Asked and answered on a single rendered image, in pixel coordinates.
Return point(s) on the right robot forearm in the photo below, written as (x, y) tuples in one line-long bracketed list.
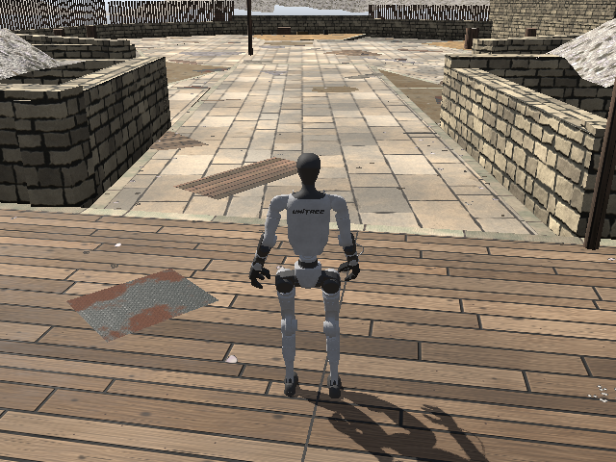
[(351, 253)]

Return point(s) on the left robot hand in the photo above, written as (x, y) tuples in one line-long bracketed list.
[(253, 274)]

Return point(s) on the robot right upper arm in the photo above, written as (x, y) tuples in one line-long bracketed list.
[(339, 205)]

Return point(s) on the humanoid robot torso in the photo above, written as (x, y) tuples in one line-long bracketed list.
[(308, 230)]

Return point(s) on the robot left upper arm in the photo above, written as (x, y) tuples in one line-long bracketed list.
[(277, 204)]

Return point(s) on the robot head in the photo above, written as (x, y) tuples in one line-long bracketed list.
[(308, 168)]

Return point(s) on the right robot hand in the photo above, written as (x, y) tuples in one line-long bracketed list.
[(345, 267)]

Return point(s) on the left robot forearm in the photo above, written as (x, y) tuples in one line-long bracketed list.
[(261, 255)]

